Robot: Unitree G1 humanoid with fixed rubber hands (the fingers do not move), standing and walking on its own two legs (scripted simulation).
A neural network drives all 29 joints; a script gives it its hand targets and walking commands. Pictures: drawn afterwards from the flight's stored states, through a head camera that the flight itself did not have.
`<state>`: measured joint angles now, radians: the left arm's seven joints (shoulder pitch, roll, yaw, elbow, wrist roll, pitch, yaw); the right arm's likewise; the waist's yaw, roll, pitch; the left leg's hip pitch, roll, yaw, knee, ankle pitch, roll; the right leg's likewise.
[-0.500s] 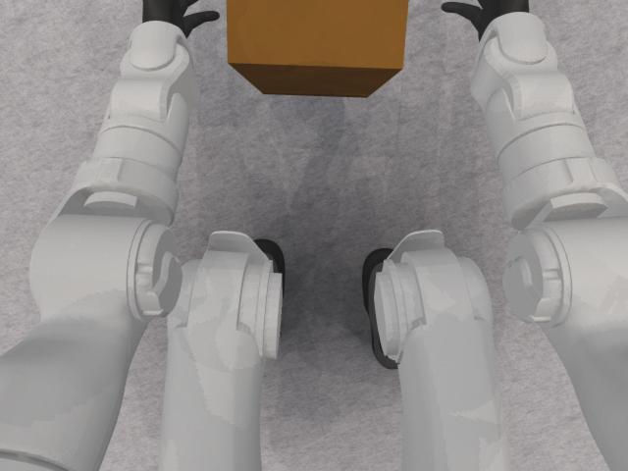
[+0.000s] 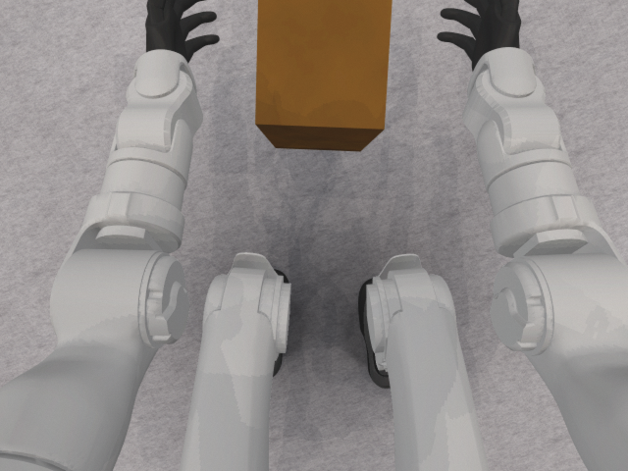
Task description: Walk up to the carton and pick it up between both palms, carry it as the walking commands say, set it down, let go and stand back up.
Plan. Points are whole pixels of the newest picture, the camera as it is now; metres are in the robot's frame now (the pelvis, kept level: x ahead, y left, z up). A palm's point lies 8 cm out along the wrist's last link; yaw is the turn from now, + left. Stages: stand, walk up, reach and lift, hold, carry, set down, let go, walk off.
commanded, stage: set down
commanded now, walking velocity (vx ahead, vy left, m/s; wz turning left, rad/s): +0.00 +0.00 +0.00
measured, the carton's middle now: (320, 90) +0.54 +0.01 -0.31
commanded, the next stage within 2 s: let go in 0.94 s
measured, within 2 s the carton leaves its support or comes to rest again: neither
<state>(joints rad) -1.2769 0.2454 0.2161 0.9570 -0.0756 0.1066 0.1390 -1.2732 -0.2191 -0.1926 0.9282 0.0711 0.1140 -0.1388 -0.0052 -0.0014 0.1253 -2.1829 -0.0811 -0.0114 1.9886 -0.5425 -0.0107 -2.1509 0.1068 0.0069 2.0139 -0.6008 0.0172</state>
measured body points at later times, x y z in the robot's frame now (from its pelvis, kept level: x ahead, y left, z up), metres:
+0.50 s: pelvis +0.02 +0.00 +0.13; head +0.33 +0.01 +0.45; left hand +0.54 +0.17 +0.01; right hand +0.54 -0.16 +0.02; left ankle +0.11 +0.11 -0.39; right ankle +0.09 -0.11 -0.39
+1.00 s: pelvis +0.04 +0.00 +0.25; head +0.34 +0.01 +0.59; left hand +0.54 +0.17 +0.13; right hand +0.54 -0.16 +0.13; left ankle +0.11 +0.11 -0.39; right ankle +0.09 -0.11 -0.39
